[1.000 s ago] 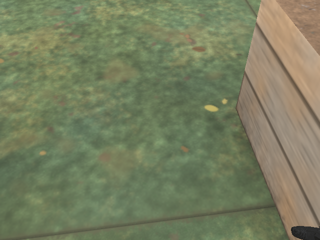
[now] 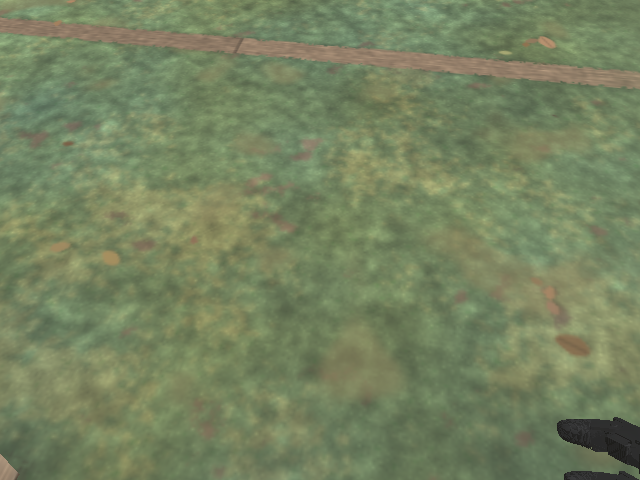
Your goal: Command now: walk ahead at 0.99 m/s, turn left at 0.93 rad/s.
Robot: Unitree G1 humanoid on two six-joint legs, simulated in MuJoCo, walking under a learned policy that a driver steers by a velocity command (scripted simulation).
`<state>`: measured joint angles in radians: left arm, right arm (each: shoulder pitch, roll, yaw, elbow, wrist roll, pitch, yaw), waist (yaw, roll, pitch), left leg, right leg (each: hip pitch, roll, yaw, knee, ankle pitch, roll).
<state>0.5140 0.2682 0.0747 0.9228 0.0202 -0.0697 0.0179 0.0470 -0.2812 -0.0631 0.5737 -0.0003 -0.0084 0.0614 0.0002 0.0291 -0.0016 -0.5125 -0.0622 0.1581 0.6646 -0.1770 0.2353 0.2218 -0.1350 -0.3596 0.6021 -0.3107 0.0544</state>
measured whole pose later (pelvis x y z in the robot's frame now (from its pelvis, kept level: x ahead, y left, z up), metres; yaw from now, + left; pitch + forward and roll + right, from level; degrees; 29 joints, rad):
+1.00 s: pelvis +0.81 +0.08 +0.02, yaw -12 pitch +2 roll +1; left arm 0.20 0.35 0.09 0.62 -0.03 0.04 0.04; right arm 0.08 -0.24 -0.03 0.67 -0.03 -0.03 -0.03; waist 0.01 -0.02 0.08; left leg -0.38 0.01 0.05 0.43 -0.08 0.01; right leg -0.64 -0.04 0.02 1.26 -0.43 0.10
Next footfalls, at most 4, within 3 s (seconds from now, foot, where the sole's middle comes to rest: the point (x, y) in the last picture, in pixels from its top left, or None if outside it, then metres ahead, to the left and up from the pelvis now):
0.02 left None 0.15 0.03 -0.75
0.40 right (363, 419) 0.64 -0.05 -0.75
0.78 left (266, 301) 0.96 0.18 -0.75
1.20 right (376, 321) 0.90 -0.09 -0.75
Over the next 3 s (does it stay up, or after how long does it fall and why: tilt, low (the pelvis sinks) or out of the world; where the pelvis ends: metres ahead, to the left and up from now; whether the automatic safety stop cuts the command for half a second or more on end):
stays up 1.29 0.05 0.01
